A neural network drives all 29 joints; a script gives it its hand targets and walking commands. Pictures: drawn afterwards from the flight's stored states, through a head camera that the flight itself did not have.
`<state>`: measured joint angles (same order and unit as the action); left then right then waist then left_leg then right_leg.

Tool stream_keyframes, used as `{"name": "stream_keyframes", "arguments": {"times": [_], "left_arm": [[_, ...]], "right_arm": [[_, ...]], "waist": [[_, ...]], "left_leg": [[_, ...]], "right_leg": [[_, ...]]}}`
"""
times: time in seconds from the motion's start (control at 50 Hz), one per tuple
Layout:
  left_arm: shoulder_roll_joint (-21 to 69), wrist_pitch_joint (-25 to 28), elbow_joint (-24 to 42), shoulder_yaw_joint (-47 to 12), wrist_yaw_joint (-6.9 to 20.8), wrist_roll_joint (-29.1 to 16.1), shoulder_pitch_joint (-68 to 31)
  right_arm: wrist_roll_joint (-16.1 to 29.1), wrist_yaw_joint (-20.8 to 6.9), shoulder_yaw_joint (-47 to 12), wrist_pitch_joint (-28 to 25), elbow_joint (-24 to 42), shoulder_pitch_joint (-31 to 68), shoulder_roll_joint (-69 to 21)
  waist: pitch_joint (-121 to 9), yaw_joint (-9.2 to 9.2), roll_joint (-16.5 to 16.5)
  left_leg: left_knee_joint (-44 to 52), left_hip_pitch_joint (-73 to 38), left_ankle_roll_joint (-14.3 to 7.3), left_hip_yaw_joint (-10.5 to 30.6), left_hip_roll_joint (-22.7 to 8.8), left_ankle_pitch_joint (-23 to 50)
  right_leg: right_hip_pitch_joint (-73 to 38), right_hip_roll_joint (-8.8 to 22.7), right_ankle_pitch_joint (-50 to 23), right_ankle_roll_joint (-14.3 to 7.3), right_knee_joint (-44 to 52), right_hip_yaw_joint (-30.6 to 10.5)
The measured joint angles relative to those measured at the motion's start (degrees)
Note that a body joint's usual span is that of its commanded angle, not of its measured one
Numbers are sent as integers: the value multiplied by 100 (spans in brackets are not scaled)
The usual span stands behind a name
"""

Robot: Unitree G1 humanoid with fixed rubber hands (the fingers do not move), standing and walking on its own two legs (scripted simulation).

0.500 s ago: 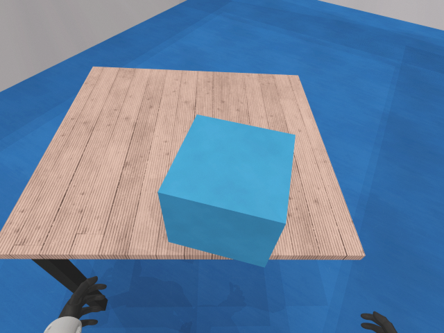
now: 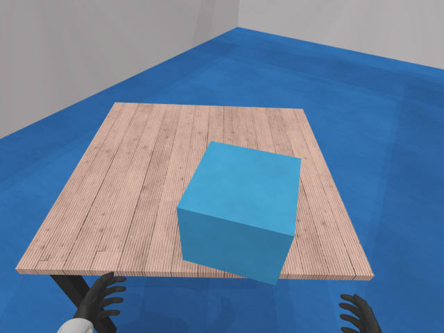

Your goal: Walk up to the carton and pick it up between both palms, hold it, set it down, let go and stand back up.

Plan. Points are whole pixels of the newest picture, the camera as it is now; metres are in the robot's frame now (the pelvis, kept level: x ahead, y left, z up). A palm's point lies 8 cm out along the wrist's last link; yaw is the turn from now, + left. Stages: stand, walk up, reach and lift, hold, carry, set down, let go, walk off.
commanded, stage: reach and lift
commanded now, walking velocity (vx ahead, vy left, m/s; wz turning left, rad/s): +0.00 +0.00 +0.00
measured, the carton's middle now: (241, 209) +0.43 -0.03 -0.03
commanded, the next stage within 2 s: none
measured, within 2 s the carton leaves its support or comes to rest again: neither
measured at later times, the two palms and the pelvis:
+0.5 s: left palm (85, 284) +0.24 +0.27 -0.01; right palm out of the picture +0.16 -0.18 -0.01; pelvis +0.04 +0.00 +0.01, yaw +0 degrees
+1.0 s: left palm (90, 274) +0.25 +0.26 +0.01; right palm (333, 292) +0.22 -0.17 +0.02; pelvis +0.04 +0.01 +0.01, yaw +0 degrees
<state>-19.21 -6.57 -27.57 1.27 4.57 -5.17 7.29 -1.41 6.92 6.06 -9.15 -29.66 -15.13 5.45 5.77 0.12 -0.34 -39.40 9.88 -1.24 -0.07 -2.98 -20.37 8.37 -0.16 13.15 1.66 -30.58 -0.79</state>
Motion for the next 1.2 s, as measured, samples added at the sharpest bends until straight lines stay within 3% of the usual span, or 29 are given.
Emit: {"name": "stream_keyframes", "arguments": {"times": [0.26,0.46,0.58,0.68,0.8,1.0,1.2], "left_arm": [[-306,558,394,20,350,-581,225],[-589,1219,961,53,578,-798,505],[-596,1363,1233,53,667,-810,631],[-598,1341,1365,52,683,-821,638],[-614,1168,1532,-66,684,-954,637],[-730,896,1652,-263,600,-1255,572],[-918,743,1653,-293,515,-1449,-1]], "right_arm": [[7,556,-280,269,1230,-663,-531],[217,808,-710,-574,1600,-1233,-831],[310,915,-815,-1039,1677,-1286,-907],[384,963,-823,-1130,1747,-1275,-907],[430,1008,-824,-865,1835,-1157,-907],[431,1094,-824,1,2068,-398,-898],[430,1188,-824,602,2070,167,-858]], "waist": [[130,-1,126],[233,-1,156],[196,-1,160],[172,-1,162],[118,-1,153],[65,-1,132],[19,0,132]], "left_leg": [[409,-153,72,-18,0,73],[442,-155,74,-27,11,-22],[442,-155,74,-31,27,-49],[442,-155,74,-32,30,-49],[442,-155,74,-32,30,-49],[442,-155,74,-31,30,-52],[445,-155,73,-31,30,-74]], "right_leg": [[-119,10,-30,29,333,0],[-176,26,-1,43,486,-1],[-211,42,-8,44,559,-1],[-229,46,-25,44,595,0],[-229,46,-26,44,596,0],[-229,46,-22,44,596,0],[-234,46,-7,44,608,0]]}}
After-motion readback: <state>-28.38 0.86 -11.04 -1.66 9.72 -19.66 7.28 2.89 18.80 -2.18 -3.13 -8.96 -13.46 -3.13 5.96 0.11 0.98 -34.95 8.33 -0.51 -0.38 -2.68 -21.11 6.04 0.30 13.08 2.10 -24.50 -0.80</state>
